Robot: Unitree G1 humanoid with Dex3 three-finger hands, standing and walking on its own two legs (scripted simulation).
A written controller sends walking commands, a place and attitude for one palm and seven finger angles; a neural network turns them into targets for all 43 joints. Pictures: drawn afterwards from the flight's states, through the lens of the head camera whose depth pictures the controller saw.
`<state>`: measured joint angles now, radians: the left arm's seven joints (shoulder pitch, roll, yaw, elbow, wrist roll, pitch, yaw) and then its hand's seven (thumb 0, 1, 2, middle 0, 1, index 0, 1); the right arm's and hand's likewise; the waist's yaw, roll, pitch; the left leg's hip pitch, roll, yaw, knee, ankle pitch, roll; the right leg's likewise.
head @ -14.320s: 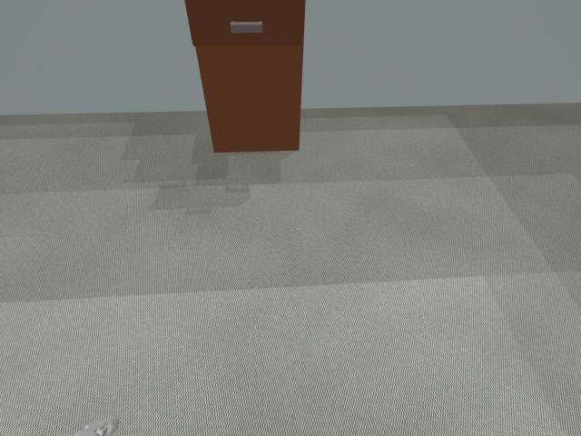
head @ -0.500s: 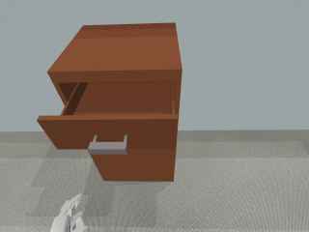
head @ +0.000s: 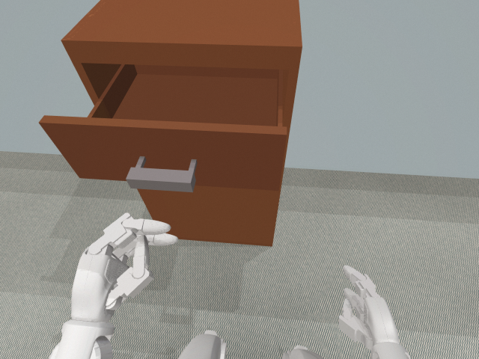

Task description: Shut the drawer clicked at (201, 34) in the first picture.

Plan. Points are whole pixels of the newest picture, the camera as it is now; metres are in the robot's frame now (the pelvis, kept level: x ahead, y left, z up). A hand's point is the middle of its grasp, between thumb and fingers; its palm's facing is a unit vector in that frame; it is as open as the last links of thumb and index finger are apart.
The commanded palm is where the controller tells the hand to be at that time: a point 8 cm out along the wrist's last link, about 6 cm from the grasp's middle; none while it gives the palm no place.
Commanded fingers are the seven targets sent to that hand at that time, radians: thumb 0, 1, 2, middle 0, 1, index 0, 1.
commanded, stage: raise the hand and make a fist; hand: left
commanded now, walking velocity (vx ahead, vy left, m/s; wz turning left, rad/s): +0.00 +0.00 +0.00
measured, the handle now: (164, 170) +0.42 +0.19 +0.06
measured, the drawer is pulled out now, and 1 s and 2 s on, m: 0.19 0.19 0.19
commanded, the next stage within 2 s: bring the fist close to the handle in 1.22 s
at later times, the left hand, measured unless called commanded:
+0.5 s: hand (151, 267) +0.22 +0.14 +0.11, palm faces -0.06 -1.00 -0.04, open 3.0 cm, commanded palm +0.20 +0.20 +0.13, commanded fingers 0.00 0.90 0.90 -1.40 -1.60 -1.40 -1.60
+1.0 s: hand (135, 232) +0.24 +0.15 +0.16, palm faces +0.03 -1.00 -0.02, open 3.2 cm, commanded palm +0.20 +0.20 +0.16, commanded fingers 0.00 0.90 0.90 -1.40 -1.60 -1.40 -1.60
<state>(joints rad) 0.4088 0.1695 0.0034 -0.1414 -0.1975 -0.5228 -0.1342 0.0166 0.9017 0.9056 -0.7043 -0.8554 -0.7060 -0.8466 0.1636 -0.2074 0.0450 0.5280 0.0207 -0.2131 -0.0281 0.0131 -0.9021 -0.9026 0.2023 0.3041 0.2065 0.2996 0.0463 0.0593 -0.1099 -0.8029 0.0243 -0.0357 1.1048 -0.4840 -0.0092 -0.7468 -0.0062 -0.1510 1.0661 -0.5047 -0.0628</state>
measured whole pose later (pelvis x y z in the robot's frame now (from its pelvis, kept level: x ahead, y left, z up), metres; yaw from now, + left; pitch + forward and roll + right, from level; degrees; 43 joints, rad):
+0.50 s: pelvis +0.03 +0.02 +0.03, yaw -2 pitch +8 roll -1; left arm 0.60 0.17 -0.05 -0.29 -0.16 -0.29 -0.10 0.01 0.90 0.90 -1.21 -1.40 -1.21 -1.39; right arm 0.23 -0.25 -0.01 0.49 0.03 -0.19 -0.05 0.02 -0.90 -0.90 0.20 0.30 0.20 0.30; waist 0.01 0.04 -0.10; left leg -0.61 0.01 0.03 0.92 -0.46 0.02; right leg -0.58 -0.01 -0.09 0.90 -0.47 -0.02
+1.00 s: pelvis +0.03 +0.02 +0.05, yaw -1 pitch +4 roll -1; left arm 0.50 0.15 -0.02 -0.39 -0.17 -0.14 -0.03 0.01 0.90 0.90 -1.40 -1.60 -1.40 -1.59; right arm 0.28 -0.24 0.05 0.50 0.04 -0.20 -0.03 0.02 -0.90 -0.90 0.20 0.30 0.21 0.30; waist 0.02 0.06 -0.09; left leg -0.46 0.00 0.02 0.82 -0.42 0.03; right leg -0.43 -0.01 -0.09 0.78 -0.43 -0.02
